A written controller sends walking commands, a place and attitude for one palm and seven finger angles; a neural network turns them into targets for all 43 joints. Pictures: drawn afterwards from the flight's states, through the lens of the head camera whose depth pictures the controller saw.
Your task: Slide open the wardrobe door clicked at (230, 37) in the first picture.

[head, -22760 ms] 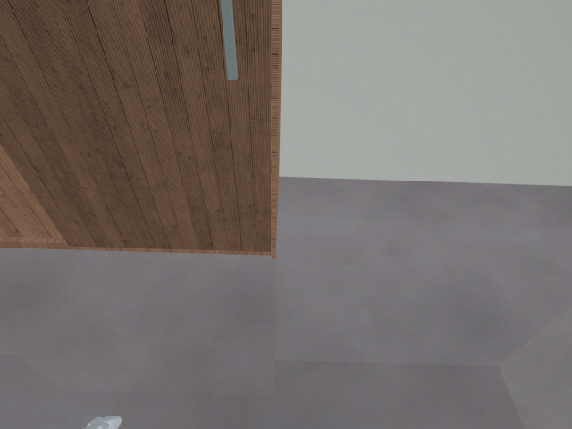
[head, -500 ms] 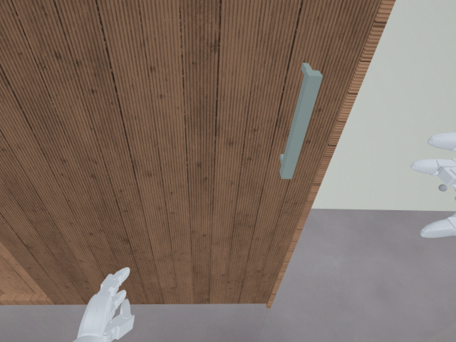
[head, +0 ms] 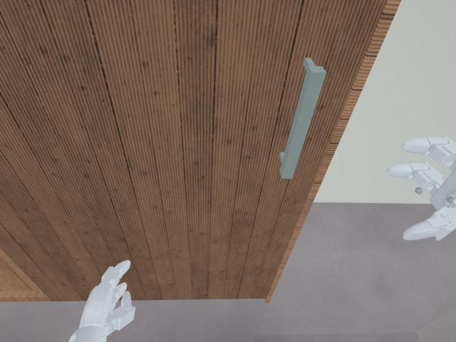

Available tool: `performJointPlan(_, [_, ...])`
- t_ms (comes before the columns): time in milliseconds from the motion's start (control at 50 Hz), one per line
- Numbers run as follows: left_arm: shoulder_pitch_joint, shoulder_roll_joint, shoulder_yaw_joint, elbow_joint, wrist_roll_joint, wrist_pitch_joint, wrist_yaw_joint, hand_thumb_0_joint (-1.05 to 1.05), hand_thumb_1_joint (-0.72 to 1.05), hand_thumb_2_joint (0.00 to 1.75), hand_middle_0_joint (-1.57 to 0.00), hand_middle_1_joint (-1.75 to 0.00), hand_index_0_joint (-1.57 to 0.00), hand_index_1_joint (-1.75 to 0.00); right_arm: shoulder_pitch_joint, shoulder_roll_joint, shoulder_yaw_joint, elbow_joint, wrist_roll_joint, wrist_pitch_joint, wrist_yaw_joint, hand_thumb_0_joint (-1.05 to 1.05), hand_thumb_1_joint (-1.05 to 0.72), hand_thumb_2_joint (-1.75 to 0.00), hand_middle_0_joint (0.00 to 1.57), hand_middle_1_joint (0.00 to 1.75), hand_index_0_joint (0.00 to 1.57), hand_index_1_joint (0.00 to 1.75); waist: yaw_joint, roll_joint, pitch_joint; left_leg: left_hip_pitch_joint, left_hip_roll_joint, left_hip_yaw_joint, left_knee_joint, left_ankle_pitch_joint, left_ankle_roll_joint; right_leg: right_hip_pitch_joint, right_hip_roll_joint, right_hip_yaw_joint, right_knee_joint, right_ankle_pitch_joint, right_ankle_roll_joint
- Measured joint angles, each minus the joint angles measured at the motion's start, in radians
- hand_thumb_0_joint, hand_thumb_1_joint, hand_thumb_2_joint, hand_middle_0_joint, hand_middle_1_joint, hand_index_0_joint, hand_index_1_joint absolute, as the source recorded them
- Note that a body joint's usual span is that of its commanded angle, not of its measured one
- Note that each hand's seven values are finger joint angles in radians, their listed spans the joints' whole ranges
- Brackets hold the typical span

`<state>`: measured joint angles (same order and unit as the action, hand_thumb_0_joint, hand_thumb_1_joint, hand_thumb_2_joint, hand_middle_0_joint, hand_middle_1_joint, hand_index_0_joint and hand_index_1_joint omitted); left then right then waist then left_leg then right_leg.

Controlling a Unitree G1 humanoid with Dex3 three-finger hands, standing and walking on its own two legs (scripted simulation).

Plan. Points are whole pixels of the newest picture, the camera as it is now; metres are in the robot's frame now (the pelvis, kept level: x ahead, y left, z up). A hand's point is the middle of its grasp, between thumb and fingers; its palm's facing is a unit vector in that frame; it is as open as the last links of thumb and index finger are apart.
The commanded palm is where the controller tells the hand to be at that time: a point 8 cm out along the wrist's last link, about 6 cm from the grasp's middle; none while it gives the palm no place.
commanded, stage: move the hooked fingers beside the handle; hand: right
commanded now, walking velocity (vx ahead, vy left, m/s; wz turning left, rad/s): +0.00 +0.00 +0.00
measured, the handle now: (296, 123) +0.45 -0.11 +0.19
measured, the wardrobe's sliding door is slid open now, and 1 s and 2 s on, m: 0.00 0.00 0.00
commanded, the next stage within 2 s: none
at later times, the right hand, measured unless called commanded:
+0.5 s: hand (392, 167) +0.32 -0.23 +0.21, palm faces +0.01 +1.00 -0.05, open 14.0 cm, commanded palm +0.30 -0.28 +0.21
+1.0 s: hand (356, 147) +0.37 -0.20 +0.21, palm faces -0.02 +1.00 -0.03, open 14.0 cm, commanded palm +0.34 -0.25 +0.21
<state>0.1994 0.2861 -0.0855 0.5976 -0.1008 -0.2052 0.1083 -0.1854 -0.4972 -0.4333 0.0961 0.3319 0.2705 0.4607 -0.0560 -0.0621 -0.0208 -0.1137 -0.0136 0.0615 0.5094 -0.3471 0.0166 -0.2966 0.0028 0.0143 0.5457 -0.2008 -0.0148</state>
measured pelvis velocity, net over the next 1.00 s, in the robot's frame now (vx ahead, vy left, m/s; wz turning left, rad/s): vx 0.00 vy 0.01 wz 0.03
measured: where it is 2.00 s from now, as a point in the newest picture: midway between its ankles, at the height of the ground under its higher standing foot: outside the picture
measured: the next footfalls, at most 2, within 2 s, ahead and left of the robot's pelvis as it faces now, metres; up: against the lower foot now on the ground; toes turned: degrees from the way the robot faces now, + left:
none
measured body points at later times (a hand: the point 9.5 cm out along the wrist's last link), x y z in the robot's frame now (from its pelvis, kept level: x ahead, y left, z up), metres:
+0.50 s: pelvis +0.00 +0.00 +0.00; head -0.03 +0.01 +0.45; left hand +0.18 +0.22 -0.07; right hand +0.32 -0.29 +0.21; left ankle -0.04 +0.11 -0.73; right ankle +0.06 -0.11 -0.73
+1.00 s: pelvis +0.00 +0.01 +0.00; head -0.03 +0.03 +0.45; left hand +0.16 +0.25 -0.08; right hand +0.36 -0.25 +0.21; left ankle -0.04 +0.11 -0.73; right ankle +0.06 -0.11 -0.73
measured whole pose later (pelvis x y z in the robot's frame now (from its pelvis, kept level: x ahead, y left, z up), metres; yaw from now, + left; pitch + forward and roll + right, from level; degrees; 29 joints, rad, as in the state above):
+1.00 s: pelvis +0.00 +0.01 +0.00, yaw +2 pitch -2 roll +0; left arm 0.24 0.28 -0.07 0.64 -0.09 -0.13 0.11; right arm -0.44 -0.41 -0.30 0.33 0.26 0.26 0.28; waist 0.00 -0.05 -0.04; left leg -0.12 -0.02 0.04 0.49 -0.33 0.03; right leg -0.28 -0.01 -0.01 0.49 -0.18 -0.01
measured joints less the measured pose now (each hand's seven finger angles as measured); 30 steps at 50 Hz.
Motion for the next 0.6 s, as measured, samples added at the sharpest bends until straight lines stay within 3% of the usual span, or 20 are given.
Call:
performJointPlan(100, [-0.001, -0.018, -0.008, 0.006, 0.006, -0.001, -0.001, 0.02, 0.90, 0.90, -0.20, -0.30, -0.20, -0.30, -0.033, 0.017, 0.006, -0.005, 0.003, -0.028, -0.029, -0.02, 0.51, -0.30, 0.30, 1.20, 0.31, 1.21, 0.010, 0.011, -0.003, 0.002, 0.001, -0.006, -0.008, 0.005, 0.000, 0.007, 0.000, -0.006, -0.013, 0.005, -0.001])
performJointPlan(280, [0.014, -0.021, -0.009, 0.000, 0.001, 0.024, -0.012, 0.02, 0.90, 0.90, -0.20, -0.30, -0.20, -0.30, -0.056, 0.025, 0.033, 0.030, -0.021, 0.034, -0.069, -0.01, 0.51, -0.30, 0.30, 1.20, 0.31, 1.20, 0.019, -0.001, -0.017, -0.003, 0.006, -0.015, -0.011, 0.010, -0.006, 0.008, 0.004, -0.016, -0.024, 0.011, -0.006])
performJointPlan(460, [0.008, -0.025, -0.010, 0.023, 0.009, 0.031, 0.000, 0.02, 0.90, 0.90, -0.20, -0.30, -0.20, -0.30, -0.110, 0.066, 0.072, 0.045, -0.040, 0.001, -0.118, -0.02, 0.51, -0.30, 0.30, 1.20, 0.31, 1.21, 0.021, 0.014, -0.004, 0.002, 0.004, -0.012, -0.015, 0.016, -0.003, 0.014, 0.002, -0.012, -0.033, 0.021, -0.003])
performJointPlan(600, [0.010, -0.019, -0.005, 0.024, 0.006, 0.043, 0.002, 0.02, 0.90, 0.90, -0.20, -0.30, -0.20, -0.30, -0.166, 0.068, 0.102, 0.103, -0.055, 0.022, -0.139, -0.01, 0.51, -0.30, 0.30, 1.20, 0.31, 1.21, 0.030, 0.007, -0.013, 0.003, 0.003, -0.014, -0.022, 0.021, -0.001, 0.020, 0.001, -0.014, -0.045, 0.027, -0.002])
